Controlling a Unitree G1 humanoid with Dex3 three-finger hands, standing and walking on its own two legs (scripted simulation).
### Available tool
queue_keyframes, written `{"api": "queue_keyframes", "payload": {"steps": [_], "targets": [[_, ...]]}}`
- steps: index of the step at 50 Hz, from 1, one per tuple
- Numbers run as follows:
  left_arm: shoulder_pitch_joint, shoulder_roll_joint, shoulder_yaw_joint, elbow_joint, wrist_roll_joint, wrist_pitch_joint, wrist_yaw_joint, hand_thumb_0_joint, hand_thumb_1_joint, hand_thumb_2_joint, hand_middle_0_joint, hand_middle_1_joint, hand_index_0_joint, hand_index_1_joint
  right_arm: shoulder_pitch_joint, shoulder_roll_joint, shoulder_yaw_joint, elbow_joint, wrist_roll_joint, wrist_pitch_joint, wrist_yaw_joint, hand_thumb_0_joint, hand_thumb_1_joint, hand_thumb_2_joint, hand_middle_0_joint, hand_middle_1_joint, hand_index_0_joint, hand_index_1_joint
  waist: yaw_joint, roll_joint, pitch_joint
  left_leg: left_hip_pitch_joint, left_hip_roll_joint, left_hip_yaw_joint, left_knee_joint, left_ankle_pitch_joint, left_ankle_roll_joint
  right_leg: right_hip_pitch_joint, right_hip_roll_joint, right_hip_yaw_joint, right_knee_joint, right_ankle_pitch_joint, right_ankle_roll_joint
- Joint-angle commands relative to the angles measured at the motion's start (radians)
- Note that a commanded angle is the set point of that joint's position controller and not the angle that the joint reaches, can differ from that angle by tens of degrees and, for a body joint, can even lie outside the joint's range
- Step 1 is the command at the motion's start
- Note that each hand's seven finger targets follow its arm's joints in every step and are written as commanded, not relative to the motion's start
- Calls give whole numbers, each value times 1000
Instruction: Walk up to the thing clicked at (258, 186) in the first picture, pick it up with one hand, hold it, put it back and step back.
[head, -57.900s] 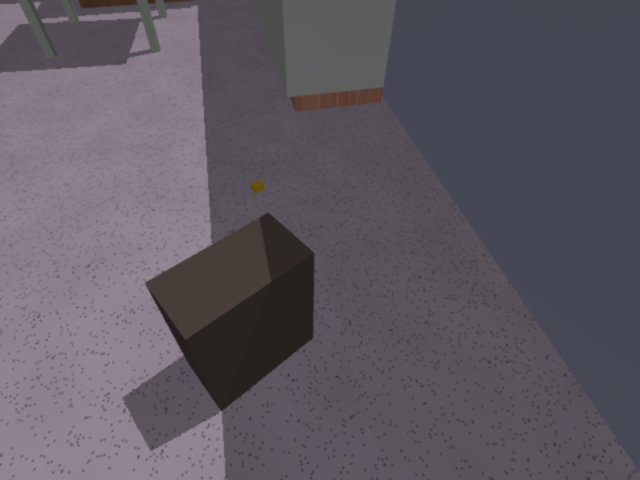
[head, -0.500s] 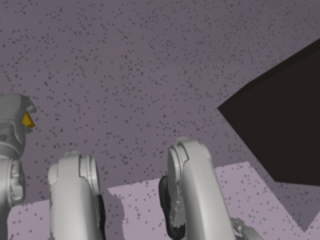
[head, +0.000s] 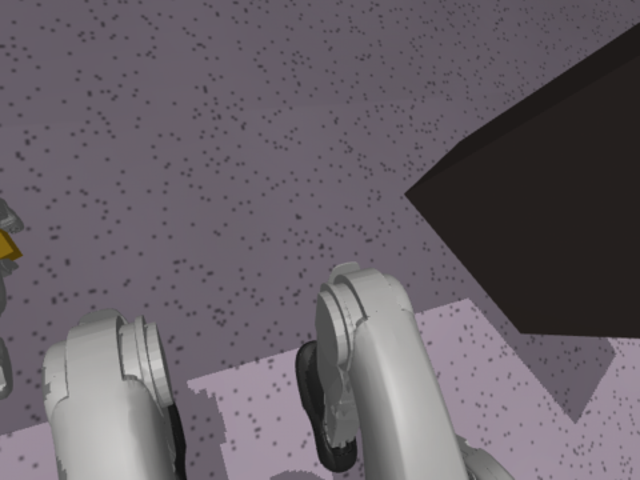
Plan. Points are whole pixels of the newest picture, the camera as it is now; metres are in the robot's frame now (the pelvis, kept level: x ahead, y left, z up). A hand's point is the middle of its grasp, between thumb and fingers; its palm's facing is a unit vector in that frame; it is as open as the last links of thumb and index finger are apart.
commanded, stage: rest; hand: left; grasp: from above
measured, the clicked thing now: out of the picture +0.42 +0.33 -0.24
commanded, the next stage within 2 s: open in 0.82 s
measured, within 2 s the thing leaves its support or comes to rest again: rests again in 0.38 s
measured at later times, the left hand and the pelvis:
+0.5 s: hand (1, 257) +0.41 +0.32 -0.24, palm faces -0.39 -0.22 -0.89, open 5.8 cm; pelvis +0.00 +0.01 -0.01, yaw -3 degrees
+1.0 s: hand (5, 257) +0.41 +0.32 -0.25, palm faces -0.39 -0.21 -0.89, open 6.1 cm; pelvis -0.01 +0.01 -0.01, yaw -4 degrees
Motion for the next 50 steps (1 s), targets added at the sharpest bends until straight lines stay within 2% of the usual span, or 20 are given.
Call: {"api": "queue_keyframes", "payload": {"steps": [1,7,8,10,11,12,13,16,17,20,21,22,24,26,32,34,36,39,46,50], "targets": [[-205,293,44,-55,-8,-17,55,0,674,499,-1135,-328,-1118,-345,215,-286,-64,2,-13,-12,8,0,-897,-897,200,300,200,300,-15,304,-649,451,-5,121,-235,200,41,376,37,-123,-218,228,-64],[-248,287,-6,-64,6,-45,71,0,743,480,-1190,-299,-1173,-317,189,-298,-44,-7,-28,-36,24,0,-897,-898,200,300,200,300,-39,338,-624,455,1,111,-213,176,38,369,45,-129,-210,214,-65],[-219,331,43,-44,3,-47,86,0,764,492,-1199,-312,-1183,-328,200,-310,-43,3,-29,-36,23,0,-895,-897,200,300,200,300,-32,322,-626,448,2,105,-211,184,39,374,48,-137,-212,223,-63],[-213,330,39,-37,7,-54,99,0,805,487,-1231,-294,-1215,-311,195,-309,-38,8,-32,-45,30,0,-895,-897,200,300,200,300,-30,353,-615,463,3,101,-218,180,31,358,49,-145,-197,212,-65],[-236,303,9,-40,17,-56,102,0,819,498,-1241,-302,-1224,-319,180,-308,-35,0,-36,-52,35,0,-895,-898,200,300,200,300,-41,366,-609,474,5,100,-211,179,29,338,48,-149,-186,216,-65],[-239,331,32,-25,20,-57,111,0,852,484,-1251,-308,-1241,-319,182,-298,-16,7,-44,-56,39,0,-892,-896,200,300,200,300,-52,358,-599,470,6,94,-205,175,30,341,49,-159,-185,212,-61],[-241,317,12,-28,23,-57,114,0,860,478,-1263,-300,-1251,-312,165,-319,-29,10,-40,-59,38,0,-893,-897,200,300,200,300,-50,369,-585,467,5,91,-214,158,27,323,47,-163,-179,196,-62],[-201,334,33,-16,25,-54,133,0,874,470,-1263,-310,-1256,-317,168,-322,-19,10,-49,-65,46,0,-893,-897,200,300,200,300,-42,396,-589,490,8,86,-222,190,24,334,50,-170,-177,222,-59],[-212,327,25,1,34,-52,136,0,884,481,-1273,-310,-1265,-319,170,-313,-10,10,-52,-68,53,0,-895,-898,200,300,200,300,-58,399,-580,498,7,86,-216,202,21,330,50,-173,-165,236,-59],[-215,327,18,13,29,-46,147,0,865,486,-1261,-317,-1252,-327,150,-329,-10,10,-54,-78,61,0,-894,-898,200,300,200,300,-60,408,-567,502,11,74,-219,205,17,323,51,-179,-161,241,-59],[-249,313,-11,15,31,-44,146,0,884,494,-1265,-331,-1259,-338,143,-323,-2,7,-57,-88,68,0,-892,-897,200,300,200,300,-79,404,-538,482,12,79,-197,190,19,317,50,-176,-157,238,-58],[-235,330,12,20,25,-44,153,0,893,492,-1274,-330,-1267,-337,152,-337,-2,9,-62,-91,73,0,-893,-897,200,300,200,300,-74,404,-545,483,12,73,-212,196,21,329,51,-180,-168,238,-57],[-232,314,-11,15,17,-40,155,0,879,471,-1268,-313,-1261,-320,137,-350,-8,2,-59,-100,76,0,-893,-897,200,300,200,300,-71,408,-542,489,14,70,-212,189,19,328,55,-179,-171,230,-59],[-225,331,5,37,18,-33,164,0,879,489,-1263,-334,-1257,-340,146,-353,-2,5,-62,-111,83,0,-894,-898,200,300,200,300,-75,404,-545,498,15,67,-212,195,17,343,54,-181,-170,239,-57],[-227,345,3,54,2,-27,167,0,825,450,-1224,-311,-1219,-317,138,-361,20,0,-63,-135,103,0,-895,-899,200,300,200,300,-90,393,-523,491,18,51,-213,189,18,351,54,-190,-171,234,-53],[-241,322,-32,65,-3,-24,160,0,791,441,-1205,-294,-1196,-303,125,-366,21,-8,-62,-146,108,0,-895,-899,200,300,200,300,-103,378,-505,476,20,51,-197,175,20,350,54,-186,-171,231,-54],[-243,337,-29,70,-7,-25,156,0,785,430,-1192,-307,-1187,-312,127,-357,39,-8,-57,-151,113,0,-895,-899,200,300,200,300,-106,373,-495,464,19,51,-192,179,23,362,54,-185,-177,236,-52],[-230,344,-24,92,-21,-28,155,0,764,428,-1179,-296,-1173,-303,127,-363,46,-10,-57,-160,115,0,-894,-899,200,300,200,300,-106,355,-479,447,20,47,-199,156,24,364,58,-187,-192,212,-53],[-218,327,-68,91,-27,-37,154,0,721,432,-1153,-285,-1141,-297,103,-375,56,-20,-51,-172,116,0,-893,-899,200,300,200,300,-106,348,-473,448,23,29,-211,132,21,363,63,-192,-194,193,-56],[-220,338,-70,84,-29,-40,162,0,401,382,-833,-344,-821,-343,108,-380,59,-21,-46,-175,114,0,-886,-896,201,301,201,301,-103,357,-468,455,25,31,-212,137,20,375,66,-189,-203,204,-57]]}}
